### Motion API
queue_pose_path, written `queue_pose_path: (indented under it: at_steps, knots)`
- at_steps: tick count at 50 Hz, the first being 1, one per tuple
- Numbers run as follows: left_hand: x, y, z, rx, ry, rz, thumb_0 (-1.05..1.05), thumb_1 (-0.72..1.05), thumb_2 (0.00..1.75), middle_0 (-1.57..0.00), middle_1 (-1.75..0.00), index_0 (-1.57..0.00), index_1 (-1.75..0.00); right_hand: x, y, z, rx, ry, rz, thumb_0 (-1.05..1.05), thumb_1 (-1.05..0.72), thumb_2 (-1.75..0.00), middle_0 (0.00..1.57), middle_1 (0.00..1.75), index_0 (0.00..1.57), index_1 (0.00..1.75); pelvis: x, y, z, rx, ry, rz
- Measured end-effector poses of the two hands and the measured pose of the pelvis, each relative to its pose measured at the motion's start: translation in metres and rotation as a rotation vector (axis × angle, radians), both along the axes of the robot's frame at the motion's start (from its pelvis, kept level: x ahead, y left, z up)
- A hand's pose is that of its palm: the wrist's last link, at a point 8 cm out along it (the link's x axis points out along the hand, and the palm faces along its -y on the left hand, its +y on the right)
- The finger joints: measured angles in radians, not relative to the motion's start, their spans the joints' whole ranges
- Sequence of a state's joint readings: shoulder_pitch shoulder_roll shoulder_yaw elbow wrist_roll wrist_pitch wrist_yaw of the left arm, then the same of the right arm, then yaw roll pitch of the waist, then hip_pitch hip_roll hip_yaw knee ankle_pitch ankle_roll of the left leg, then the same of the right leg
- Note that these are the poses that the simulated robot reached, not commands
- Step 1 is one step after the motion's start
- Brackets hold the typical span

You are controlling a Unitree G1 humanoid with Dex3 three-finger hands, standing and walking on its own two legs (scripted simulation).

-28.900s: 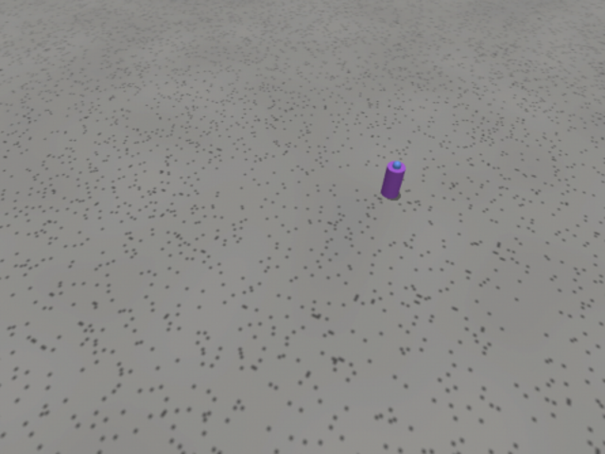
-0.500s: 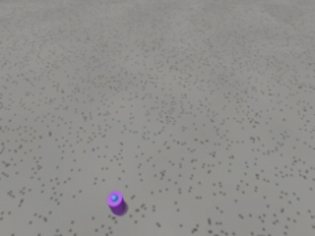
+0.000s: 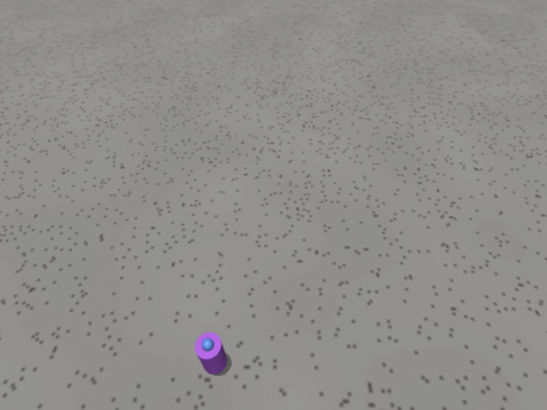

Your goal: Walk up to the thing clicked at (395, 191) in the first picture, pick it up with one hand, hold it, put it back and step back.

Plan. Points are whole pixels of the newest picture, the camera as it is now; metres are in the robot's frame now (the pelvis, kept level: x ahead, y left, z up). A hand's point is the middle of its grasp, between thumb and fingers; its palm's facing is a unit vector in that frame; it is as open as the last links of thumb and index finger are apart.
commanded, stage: stand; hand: left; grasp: from the side
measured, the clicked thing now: (211, 352) +0.43 +0.22 -0.68
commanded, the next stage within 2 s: step back in 1.32 s
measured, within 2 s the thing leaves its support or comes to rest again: neither
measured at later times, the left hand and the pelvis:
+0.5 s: hand out of the picture +0.09 +0.24 -0.16, palm faces -0.01 -0.94 -0.33, open 7.4 cm; pelvis +0.02 +0.00 +0.00, yaw +0 degrees
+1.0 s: hand out of the picture +0.11 +0.24 -0.15, palm faces +0.00 -0.94 -0.34, open 7.4 cm; pelvis +0.04 -0.01 +0.01, yaw +0 degrees
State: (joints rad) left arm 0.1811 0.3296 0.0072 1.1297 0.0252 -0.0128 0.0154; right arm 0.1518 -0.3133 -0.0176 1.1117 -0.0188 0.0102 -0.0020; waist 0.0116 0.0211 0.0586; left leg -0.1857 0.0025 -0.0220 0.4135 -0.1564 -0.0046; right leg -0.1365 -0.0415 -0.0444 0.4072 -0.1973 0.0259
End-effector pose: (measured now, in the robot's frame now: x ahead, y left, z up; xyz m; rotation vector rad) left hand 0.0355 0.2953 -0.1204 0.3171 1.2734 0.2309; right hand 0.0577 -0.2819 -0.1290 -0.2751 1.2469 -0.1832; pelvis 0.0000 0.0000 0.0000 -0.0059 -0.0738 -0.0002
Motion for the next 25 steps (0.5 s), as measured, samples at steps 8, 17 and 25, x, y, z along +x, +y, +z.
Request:
queue_pose_path:
  at_steps: [8, 17, 25]
  knots:
    - [0.002, -0.001, 0.0, 0.003, 0.018, 0.004, 0.01, 0.91, 0.9, -0.21, -0.3, -0.2, -0.3, -0.006, -0.01, 0.001, -0.013, 0.034, -0.011, 0.01, -0.91, -0.9, 0.2, 0.3, 0.2, 0.3, 0.002, -0.004, 0.001, -0.002, 0.008, 0.001]
    - [0.022, -0.007, -0.001, -0.015, 0.007, -0.006, 0.01, 0.91, 0.9, -0.21, -0.3, -0.2, -0.3, -0.003, -0.012, 0.004, -0.02, 0.051, -0.017, 0.01, -0.91, -0.9, 0.2, 0.3, 0.2, 0.3, 0.011, -0.005, 0.002, 0.0, 0.016, -0.004]
    - [0.046, -0.01, 0.0, -0.026, -0.02, -0.016, 0.01, 0.91, 0.9, -0.21, -0.3, -0.2, -0.3, 0.012, -0.011, 0.006, -0.022, 0.039, -0.011, 0.01, -0.91, -0.9, 0.2, 0.3, 0.2, 0.3, 0.02, -0.004, 0.004, 0.002, 0.023, -0.004]
